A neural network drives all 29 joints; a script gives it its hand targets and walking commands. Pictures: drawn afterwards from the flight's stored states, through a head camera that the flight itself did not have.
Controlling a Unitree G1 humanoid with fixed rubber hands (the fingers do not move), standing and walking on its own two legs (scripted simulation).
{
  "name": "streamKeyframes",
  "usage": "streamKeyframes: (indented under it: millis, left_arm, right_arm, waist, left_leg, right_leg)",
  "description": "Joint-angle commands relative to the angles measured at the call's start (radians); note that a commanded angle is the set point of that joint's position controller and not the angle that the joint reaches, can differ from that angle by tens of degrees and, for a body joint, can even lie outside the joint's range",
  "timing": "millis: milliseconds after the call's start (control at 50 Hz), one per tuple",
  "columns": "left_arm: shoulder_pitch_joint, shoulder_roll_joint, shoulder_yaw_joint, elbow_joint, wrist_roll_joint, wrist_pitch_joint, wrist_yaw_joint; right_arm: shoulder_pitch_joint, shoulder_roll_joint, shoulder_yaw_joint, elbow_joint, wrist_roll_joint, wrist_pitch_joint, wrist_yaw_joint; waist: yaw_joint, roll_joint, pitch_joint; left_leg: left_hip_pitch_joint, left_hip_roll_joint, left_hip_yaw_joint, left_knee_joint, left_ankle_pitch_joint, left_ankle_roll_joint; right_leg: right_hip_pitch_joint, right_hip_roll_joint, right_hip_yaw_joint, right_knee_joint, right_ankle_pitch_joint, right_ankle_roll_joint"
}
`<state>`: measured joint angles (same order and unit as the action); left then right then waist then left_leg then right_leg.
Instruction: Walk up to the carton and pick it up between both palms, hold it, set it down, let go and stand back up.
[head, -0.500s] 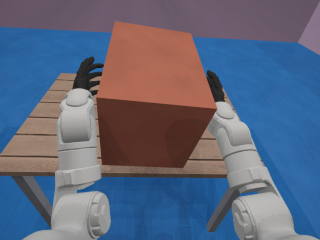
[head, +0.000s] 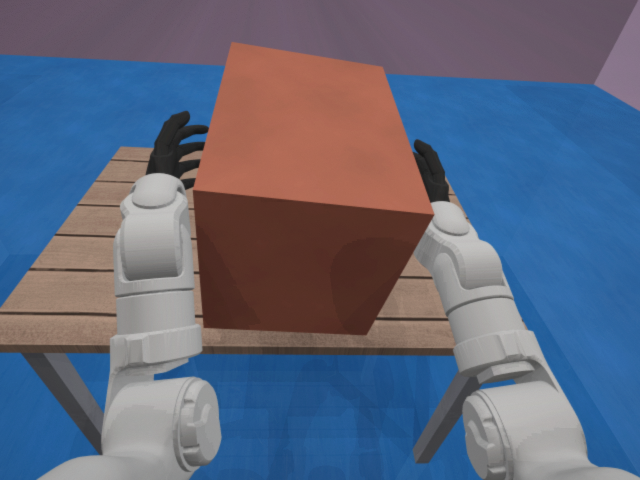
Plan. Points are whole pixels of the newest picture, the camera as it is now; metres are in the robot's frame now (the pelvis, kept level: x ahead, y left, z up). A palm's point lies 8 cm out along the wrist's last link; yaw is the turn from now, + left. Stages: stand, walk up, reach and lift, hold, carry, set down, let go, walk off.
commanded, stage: hold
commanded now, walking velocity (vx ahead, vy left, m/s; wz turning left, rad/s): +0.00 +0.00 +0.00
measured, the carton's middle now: (299, 188) +0.43 +0.01 +0.18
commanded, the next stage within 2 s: none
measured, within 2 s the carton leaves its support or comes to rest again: neither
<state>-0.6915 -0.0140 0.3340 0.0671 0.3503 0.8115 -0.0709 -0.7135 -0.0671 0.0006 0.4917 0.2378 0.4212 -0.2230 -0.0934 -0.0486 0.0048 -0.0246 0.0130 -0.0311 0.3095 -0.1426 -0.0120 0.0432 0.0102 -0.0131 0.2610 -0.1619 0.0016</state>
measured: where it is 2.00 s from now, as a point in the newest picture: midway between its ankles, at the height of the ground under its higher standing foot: outside the picture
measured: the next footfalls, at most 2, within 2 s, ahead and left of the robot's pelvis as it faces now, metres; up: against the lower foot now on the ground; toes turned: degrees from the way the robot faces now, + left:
none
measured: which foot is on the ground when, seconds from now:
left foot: down 0.00-1.00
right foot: down 0.00-1.00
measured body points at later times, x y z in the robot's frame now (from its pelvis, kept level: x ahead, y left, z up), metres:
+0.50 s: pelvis +0.00 +0.00 +0.00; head -0.05 +0.02 +0.45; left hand +0.37 +0.16 +0.23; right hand +0.38 -0.15 +0.21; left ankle +0.03 +0.13 -0.75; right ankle +0.00 -0.12 -0.75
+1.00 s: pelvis +0.00 +0.00 +0.00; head -0.05 +0.02 +0.45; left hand +0.38 +0.16 +0.24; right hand +0.38 -0.15 +0.21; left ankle +0.03 +0.13 -0.75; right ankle +0.00 -0.12 -0.75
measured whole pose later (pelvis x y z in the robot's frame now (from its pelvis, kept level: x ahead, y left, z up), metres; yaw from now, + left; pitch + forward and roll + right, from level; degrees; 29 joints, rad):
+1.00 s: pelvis +0.00 +0.00 +0.00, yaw +0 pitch -8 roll -1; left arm -0.69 -0.01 0.33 0.06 0.34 0.81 -0.07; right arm -0.71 -0.07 0.00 0.48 0.24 0.44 -0.23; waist -0.09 -0.04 0.00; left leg -0.03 0.01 -0.03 0.31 -0.14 -0.01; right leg 0.04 0.01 -0.01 0.26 -0.16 0.00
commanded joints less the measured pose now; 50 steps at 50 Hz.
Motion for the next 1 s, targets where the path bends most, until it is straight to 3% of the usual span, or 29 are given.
streamKeyframes:
  millis: [0,320,340,420,760,780,860,980]
  left_arm:
    - [-0.565,-0.500,-0.478,-0.066,-0.177,-0.057,-0.130]
    - [-0.531,-0.496,-0.499,-0.104,-0.185,-0.050,-0.132]
    - [-0.547,-0.494,-0.499,-0.090,-0.194,-0.051,-0.132]
    - [-0.564,-0.484,-0.486,-0.082,-0.183,-0.052,-0.132]
    - [-0.557,-0.494,-0.494,-0.089,-0.195,-0.058,-0.132]
    - [-0.562,-0.492,-0.488,-0.076,-0.187,-0.057,-0.133]
    - [-0.572,-0.493,-0.483,-0.062,-0.185,-0.058,-0.130]
    - [-0.572,-0.505,-0.497,-0.069,-0.200,-0.062,-0.131]
  right_arm:
    - [-0.774,0.528,0.337,-0.309,0.091,-0.062,0.104]
    - [-0.749,0.526,0.370,-0.356,0.109,-0.051,0.096]
    - [-0.755,0.514,0.351,-0.345,0.097,-0.049,0.096]
    - [-0.763,0.525,0.350,-0.321,0.098,-0.045,0.099]
    - [-0.765,0.539,0.362,-0.346,0.103,-0.049,0.096]
    - [-0.758,0.527,0.346,-0.316,0.095,-0.044,0.095]
    - [-0.780,0.536,0.339,-0.309,0.092,-0.048,0.101]
    - [-0.785,0.535,0.338,-0.328,0.098,-0.051,0.100]
  waist:
    - [-0.007,0.072,-0.358]
    - [-0.005,0.067,-0.357]
    - [-0.014,0.064,-0.341]
    - [-0.002,0.064,-0.331]
    - [0.001,0.061,-0.372]
    - [-0.010,0.070,-0.348]
    - [0.002,0.071,-0.334]
    - [-0.008,0.064,-0.373]
  left_leg:
    - [0.148,-0.050,0.061,-0.004,0.204,-0.008]
    - [0.168,-0.050,0.058,0.011,0.265,-0.012]
    - [0.154,-0.049,0.057,0.000,0.214,-0.013]
    - [0.136,-0.051,0.060,-0.006,0.191,-0.005]
    - [0.147,-0.053,0.062,0.003,0.231,-0.006]
    - [0.142,-0.051,0.060,-0.005,0.208,-0.009]
    - [0.130,-0.049,0.064,-0.012,0.177,-0.005]
    - [0.147,-0.047,0.060,-0.003,0.212,-0.008]
  right_leg:
    - [0.010,0.051,-0.061,-0.023,0.159,0.049]
    - [0.016,0.052,-0.059,-0.018,0.220,0.051]
    - [-0.001,0.050,-0.057,-0.024,0.177,0.048]
    - [0.001,0.048,-0.057,-0.024,0.157,0.049]
    - [0.022,0.050,-0.057,-0.016,0.216,0.050]
    - [0.009,0.048,-0.057,-0.022,0.191,0.050]
    - [-0.001,0.048,-0.057,-0.026,0.143,0.045]
    - [0.010,0.049,-0.055,-0.021,0.189,0.046]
